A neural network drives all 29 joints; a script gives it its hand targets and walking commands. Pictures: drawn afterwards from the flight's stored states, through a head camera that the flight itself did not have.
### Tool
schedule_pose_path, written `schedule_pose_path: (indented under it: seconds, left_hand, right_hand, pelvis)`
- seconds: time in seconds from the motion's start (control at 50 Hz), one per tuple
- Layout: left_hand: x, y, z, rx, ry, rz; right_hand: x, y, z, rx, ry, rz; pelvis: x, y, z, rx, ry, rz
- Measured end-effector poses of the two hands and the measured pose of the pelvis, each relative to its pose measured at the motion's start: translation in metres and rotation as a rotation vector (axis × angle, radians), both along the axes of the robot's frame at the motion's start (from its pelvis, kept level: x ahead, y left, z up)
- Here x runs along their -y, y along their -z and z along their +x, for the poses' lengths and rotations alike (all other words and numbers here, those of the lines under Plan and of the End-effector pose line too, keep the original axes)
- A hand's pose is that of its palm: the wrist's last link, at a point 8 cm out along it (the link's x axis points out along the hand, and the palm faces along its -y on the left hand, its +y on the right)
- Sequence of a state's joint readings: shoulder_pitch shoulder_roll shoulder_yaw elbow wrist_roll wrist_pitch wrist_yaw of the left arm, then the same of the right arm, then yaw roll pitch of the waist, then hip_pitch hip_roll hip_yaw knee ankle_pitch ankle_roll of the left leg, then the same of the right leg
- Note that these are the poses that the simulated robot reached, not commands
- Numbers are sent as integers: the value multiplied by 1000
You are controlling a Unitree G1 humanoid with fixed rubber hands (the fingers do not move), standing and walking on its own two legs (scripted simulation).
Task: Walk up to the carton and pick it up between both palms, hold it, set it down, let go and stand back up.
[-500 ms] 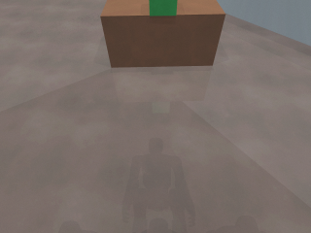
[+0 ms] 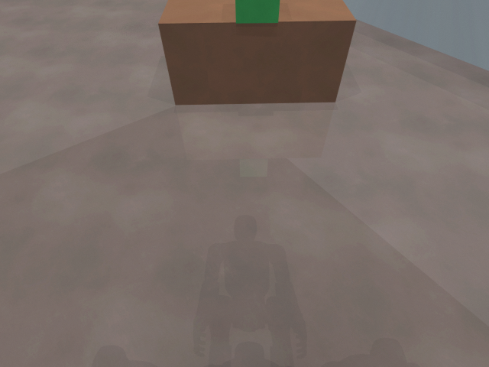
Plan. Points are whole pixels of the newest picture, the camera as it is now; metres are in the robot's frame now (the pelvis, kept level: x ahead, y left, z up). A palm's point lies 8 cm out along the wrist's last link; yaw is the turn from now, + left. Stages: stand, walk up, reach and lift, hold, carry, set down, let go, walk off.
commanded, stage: stand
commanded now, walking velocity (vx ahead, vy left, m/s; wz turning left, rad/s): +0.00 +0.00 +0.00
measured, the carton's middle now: out of the picture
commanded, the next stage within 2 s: walk up in 0.08 s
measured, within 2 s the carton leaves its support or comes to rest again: neither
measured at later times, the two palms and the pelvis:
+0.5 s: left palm out of the picture +0.02 +0.22 -0.14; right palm out of the picture -0.02 -0.27 -0.16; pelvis +0.03 -0.03 -0.02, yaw -2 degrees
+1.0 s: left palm (138, 349) +0.19 +0.23 -0.15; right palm (347, 241) +0.43 -0.21 -0.16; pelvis +0.30 +0.00 -0.04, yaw +1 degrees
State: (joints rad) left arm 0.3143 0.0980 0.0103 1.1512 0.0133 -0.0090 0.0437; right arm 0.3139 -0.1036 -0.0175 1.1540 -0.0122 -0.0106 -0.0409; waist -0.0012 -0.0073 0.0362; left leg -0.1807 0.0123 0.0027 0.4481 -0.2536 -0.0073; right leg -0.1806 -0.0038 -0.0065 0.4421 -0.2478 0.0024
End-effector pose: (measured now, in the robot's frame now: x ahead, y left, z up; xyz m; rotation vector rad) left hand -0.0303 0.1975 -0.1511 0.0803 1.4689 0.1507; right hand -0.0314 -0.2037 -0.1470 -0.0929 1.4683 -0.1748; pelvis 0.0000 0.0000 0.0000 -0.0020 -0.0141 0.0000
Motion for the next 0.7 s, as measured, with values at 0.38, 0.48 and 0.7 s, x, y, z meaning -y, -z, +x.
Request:
schedule_pose_path:
  seconds: [0.38, 0.48, 0.7]
  left_hand:
    - [-20, -5, 15, 55, 60, 42]
    - [-26, -10, 50, 133, 107, 97]
    - [10, -24, 21, -42, -36, 85]
  right_hand:
    - [18, 2, 0, 38, 17, -10]
    - [61, 9, 8, 24, 17, -56]
    - [86, -21, 232, 347, -226, -53]
  pelvis:
    - [5, 3, 9, -3, 33, 9]
    - [24, 12, 27, 1, 49, 5]
    - [36, 3, 108, -5, -11, 7]
